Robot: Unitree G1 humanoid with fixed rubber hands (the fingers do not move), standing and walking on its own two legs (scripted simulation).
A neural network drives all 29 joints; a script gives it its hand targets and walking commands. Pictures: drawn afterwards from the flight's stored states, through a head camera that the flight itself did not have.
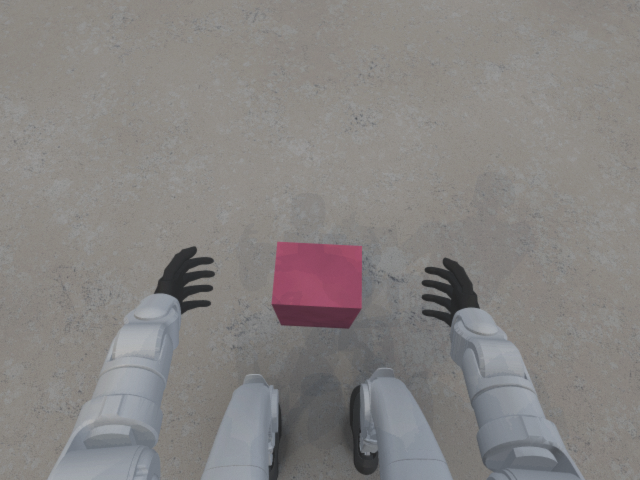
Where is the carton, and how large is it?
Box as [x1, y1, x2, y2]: [272, 242, 361, 328]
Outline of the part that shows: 277,242 272,305 280,323 285,325 348,328 361,308 361,246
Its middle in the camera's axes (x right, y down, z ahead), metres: -0.01 +0.14 +0.98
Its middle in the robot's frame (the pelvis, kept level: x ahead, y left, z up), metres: +0.45 +0.00 -0.54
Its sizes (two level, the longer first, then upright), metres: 0.192 0.142 0.294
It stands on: the floor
